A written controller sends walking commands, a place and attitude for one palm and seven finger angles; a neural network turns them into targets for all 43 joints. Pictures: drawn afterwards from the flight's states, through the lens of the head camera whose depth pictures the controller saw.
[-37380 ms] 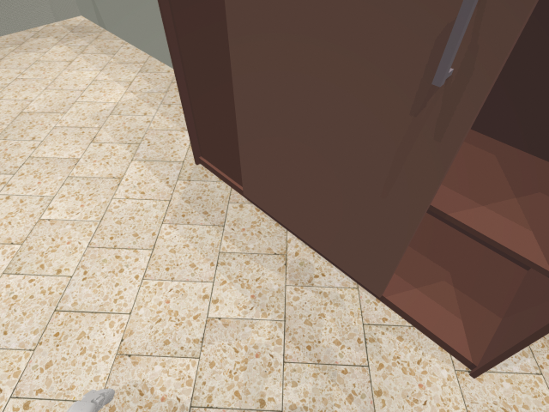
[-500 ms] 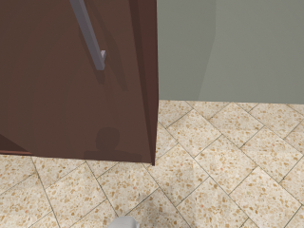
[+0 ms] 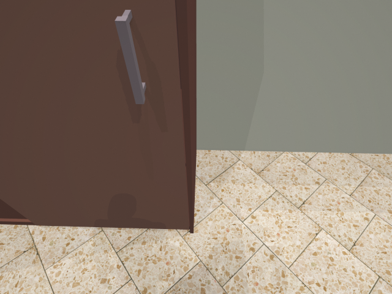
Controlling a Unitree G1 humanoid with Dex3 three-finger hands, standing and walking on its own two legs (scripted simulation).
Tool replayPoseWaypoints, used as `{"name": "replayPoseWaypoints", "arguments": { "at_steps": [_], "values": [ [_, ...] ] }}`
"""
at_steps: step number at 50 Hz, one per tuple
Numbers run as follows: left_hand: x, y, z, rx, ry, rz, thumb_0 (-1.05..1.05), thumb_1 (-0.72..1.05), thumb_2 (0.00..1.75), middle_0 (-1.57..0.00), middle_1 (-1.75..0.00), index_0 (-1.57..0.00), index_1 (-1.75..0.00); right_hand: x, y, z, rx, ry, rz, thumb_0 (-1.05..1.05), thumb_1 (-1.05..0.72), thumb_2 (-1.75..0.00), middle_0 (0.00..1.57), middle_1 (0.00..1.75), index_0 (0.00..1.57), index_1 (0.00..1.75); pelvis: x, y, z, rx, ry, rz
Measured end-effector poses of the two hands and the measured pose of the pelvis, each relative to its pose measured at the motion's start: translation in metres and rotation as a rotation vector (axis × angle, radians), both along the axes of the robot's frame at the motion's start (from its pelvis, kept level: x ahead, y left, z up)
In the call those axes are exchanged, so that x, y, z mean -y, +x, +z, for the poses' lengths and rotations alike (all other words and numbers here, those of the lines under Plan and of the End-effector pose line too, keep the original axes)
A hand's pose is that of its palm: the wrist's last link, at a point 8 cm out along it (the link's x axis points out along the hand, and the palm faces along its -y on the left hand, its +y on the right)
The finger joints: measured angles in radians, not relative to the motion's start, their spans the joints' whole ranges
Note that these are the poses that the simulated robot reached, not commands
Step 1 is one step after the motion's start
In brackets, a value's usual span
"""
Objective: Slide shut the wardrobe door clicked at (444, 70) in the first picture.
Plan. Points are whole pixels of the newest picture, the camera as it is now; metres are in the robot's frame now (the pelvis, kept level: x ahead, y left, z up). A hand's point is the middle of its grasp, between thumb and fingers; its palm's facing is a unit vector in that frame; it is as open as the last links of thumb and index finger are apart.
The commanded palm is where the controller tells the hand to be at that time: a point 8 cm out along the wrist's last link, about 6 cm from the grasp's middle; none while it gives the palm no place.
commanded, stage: come to a stop and stand still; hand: left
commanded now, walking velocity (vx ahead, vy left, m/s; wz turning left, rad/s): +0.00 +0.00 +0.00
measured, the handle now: (134, 60) +0.48 +0.15 +0.23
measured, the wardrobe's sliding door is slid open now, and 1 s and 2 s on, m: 0.00 0.00 0.00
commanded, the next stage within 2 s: look again from close up in 0.38 s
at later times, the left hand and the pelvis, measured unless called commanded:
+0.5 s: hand out of the picture +0.01 +0.20 -0.18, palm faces -0.02 -0.98 -0.21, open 7.4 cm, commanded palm none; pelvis +0.00 +0.02 +0.00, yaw -1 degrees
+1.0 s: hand out of the picture +0.02 +0.19 -0.18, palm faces -0.01 -0.98 -0.21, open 7.4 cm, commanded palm none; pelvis +0.01 +0.00 +0.00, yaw -1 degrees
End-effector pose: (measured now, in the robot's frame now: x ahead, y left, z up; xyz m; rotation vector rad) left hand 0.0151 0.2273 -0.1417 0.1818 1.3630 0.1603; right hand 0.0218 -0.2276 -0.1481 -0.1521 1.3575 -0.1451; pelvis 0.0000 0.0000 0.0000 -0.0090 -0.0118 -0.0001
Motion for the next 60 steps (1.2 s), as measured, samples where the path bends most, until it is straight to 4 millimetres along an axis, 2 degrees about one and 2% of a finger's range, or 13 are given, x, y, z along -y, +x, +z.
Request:
{"name": "replayPoseWaypoints", "arguments": {
  "at_steps": [6,12,22,29,35,47,60],
  "values": [
    [-0.011,0.008,-0.001,0.059,0.007,-0.032,0.0,0.91,0.9,-0.2,-0.29,-0.2,-0.3,-0.012,-0.006,-0.005,0.056,0.012,-0.006,0.01,-0.92,-0.9,0.2,0.3,0.2,0.3,-0.012,-0.002,-0.006,0.008,0.0,-0.003],
    [-0.022,0.014,0.002,0.088,0.011,-0.038,0.0,0.91,0.9,-0.2,-0.29,-0.2,-0.3,-0.027,-0.021,-0.008,0.032,0.029,0.003,0.01,-0.93,-0.9,0.2,0.3,0.2,0.3,-0.02,-0.003,-0.006,0.01,0.012,-0.007],
    [-0.024,-0.002,-0.001,0.02,-0.002,-0.032,0.0,0.91,0.9,-0.2,-0.29,-0.2,-0.3,-0.034,-0.035,-0.005,-0.028,0.037,0.001,0.01,-0.92,-0.9,0.2,0.3,0.2,0.3,-0.022,-0.002,-0.005,-0.005,0.019,-0.012],
    [-0.018,-0.014,-0.005,-0.027,-0.019,-0.017,0.0,0.91,0.9,-0.2,-0.29,-0.2,-0.3,-0.026,-0.026,-0.002,-0.03,0.014,0.002,0.01,-0.91,-0.9,0.2,0.3,0.2,0.3,-0.019,0.002,-0.004,-0.006,0.018,-0.013],
    [-0.012,-0.016,-0.007,-0.037,-0.029,-0.01,0.0,0.91,0.9,-0.2,-0.29,-0.2,-0.3,-0.017,-0.011,0.001,-0.007,-0.005,0.01,0.01,-0.91,-0.9,0.2,0.3,0.2,0.3,-0.016,0.006,-0.003,-0.004,0.018,-0.012],
    [-0.007,-0.002,-0.005,-0.012,-0.019,-0.015,0.0,0.91,0.9,-0.2,-0.29,-0.2,-0.3,-0.006,0.013,0.002,0.035,-0.009,0.024,0.01,-0.91,-0.9,0.2,0.3,0.2,0.3,-0.007,0.011,-0.002,-0.005,0.019,-0.013],
    [-0.005,0.014,0.001,0.023,0.007,-0.021,0.0,0.91,0.9,-0.2,-0.29,-0.2,-0.3,0.007,0.013,0.0,0.018,-0.007,0.025,0.01,-0.91,-0.9,0.2,0.3,0.2,0.3,0.005,0.014,-0.002,-0.005,0.023,-0.009]
  ]
}}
